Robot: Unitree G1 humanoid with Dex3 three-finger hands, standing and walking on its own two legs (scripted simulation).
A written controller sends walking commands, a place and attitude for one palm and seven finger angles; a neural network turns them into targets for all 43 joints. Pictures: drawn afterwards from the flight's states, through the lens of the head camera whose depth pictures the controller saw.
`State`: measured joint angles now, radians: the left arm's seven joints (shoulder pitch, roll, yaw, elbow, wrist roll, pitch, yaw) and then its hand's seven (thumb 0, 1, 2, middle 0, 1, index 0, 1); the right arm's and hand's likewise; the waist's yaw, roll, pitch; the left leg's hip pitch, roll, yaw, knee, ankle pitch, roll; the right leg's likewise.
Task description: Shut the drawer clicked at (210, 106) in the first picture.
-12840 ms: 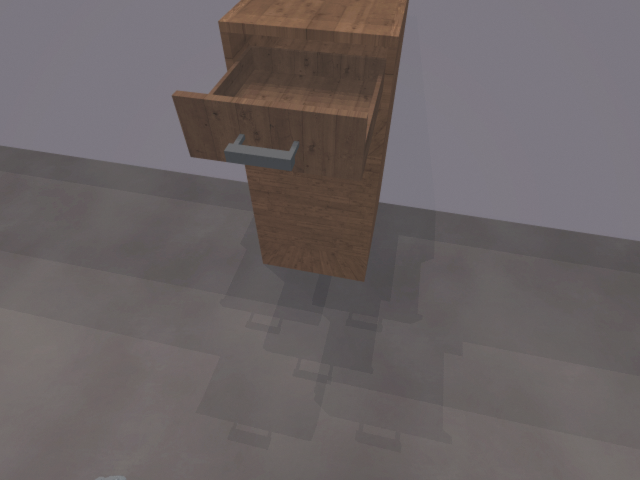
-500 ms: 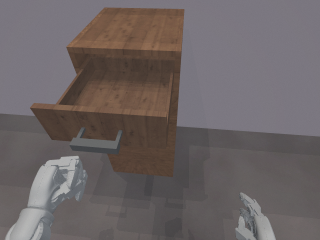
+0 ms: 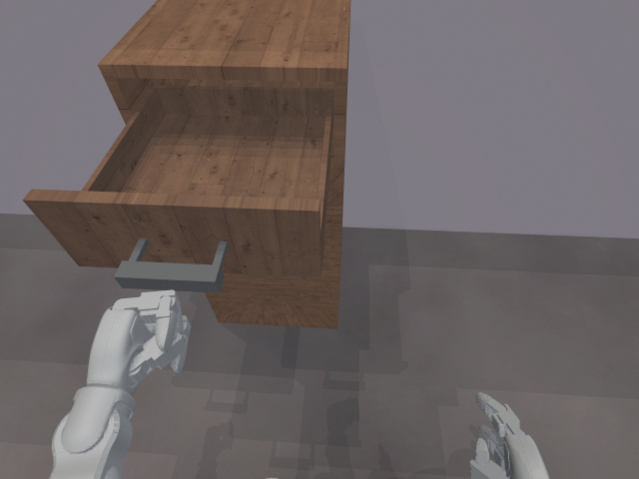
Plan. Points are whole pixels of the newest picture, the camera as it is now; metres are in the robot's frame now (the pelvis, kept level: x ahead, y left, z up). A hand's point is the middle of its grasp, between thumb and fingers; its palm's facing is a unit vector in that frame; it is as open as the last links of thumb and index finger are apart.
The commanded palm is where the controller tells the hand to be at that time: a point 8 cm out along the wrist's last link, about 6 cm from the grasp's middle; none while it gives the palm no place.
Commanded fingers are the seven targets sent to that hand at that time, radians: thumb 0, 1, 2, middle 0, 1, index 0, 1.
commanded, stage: bring the fist close to the handle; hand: left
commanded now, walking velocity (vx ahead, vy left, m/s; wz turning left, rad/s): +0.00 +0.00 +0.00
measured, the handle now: (176, 262) +0.36 +0.21 +0.08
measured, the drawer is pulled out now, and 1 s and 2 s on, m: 0.29 0.26 0.14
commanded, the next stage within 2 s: push the drawer shut in 0.30 s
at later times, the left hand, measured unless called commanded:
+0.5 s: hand (178, 332) +0.27 +0.18 +0.07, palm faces +0.01 -1.00 -0.06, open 3.2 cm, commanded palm +0.25 +0.23 +0.08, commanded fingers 0.00 0.90 0.90 -1.40 -1.60 -1.40 -1.60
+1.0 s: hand (186, 297) +0.31 +0.18 +0.07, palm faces -0.01 -1.00 -0.05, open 2.9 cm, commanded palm +0.31 +0.23 +0.08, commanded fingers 0.00 0.90 0.90 -1.40 -1.60 -1.40 -1.60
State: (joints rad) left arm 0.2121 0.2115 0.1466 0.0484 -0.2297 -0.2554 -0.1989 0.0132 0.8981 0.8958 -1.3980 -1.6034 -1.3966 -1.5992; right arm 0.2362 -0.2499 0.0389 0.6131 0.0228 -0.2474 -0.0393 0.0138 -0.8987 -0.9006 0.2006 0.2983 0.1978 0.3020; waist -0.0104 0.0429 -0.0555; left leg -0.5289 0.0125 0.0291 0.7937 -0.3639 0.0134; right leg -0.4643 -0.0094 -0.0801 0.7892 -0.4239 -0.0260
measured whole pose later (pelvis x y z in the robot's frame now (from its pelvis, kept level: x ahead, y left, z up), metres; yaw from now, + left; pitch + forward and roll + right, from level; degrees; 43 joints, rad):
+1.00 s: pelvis +0.00 -0.01 +0.00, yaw +1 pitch +7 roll +0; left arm -0.10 0.26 0.19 0.37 -0.24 -0.27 -0.26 -0.04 0.82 0.93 -1.40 -1.60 -1.40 -1.60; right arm 0.23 -0.27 0.04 0.64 0.04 -0.18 -0.05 0.01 -0.90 -0.90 0.20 0.30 0.20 0.30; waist -0.01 0.04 -0.05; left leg -0.55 0.01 0.01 0.79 -0.35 0.01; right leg -0.49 -0.01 -0.09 0.78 -0.41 -0.03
